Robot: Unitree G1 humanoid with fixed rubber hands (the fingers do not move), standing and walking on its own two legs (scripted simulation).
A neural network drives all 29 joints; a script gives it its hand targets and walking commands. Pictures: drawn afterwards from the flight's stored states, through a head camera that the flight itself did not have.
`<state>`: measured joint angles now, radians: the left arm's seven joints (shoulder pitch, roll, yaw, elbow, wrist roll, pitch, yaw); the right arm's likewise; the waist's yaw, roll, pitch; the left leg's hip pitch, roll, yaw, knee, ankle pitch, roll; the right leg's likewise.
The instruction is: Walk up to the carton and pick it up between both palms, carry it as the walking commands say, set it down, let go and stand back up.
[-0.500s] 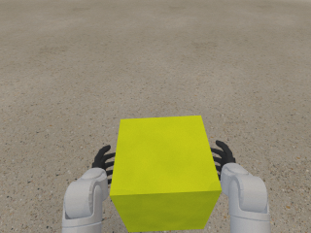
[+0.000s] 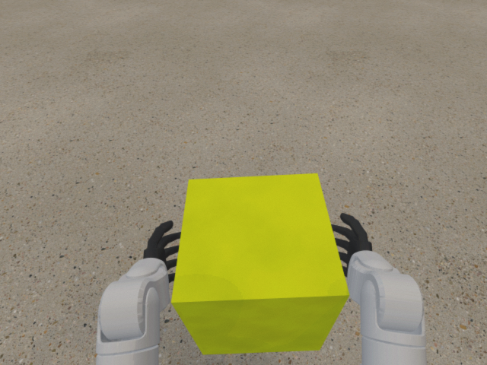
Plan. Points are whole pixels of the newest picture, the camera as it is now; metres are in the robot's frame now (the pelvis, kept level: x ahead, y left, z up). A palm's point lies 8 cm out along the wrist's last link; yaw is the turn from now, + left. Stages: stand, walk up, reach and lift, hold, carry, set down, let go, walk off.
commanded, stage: carry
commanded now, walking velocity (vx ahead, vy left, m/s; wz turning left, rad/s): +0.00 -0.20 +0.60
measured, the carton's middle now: (257, 268) +0.30 -0.01 +0.01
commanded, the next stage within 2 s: none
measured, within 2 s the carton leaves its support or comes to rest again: neither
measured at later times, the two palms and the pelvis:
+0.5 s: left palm (132, 300) +0.22 +0.17 +0.06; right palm (327, 244) +0.30 -0.12 +0.08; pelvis +0.00 -0.03 -0.01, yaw +16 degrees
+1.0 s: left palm out of the picture +0.13 +0.14 +0.07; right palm (321, 239) +0.31 -0.11 +0.08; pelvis +0.00 -0.13 +0.01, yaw +36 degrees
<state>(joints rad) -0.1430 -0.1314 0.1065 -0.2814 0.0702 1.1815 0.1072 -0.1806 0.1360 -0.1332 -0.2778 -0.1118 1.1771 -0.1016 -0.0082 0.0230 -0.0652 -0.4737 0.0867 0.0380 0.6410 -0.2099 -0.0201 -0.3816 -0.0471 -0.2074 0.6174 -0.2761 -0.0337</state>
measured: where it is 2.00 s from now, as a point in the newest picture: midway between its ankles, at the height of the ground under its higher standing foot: outside the picture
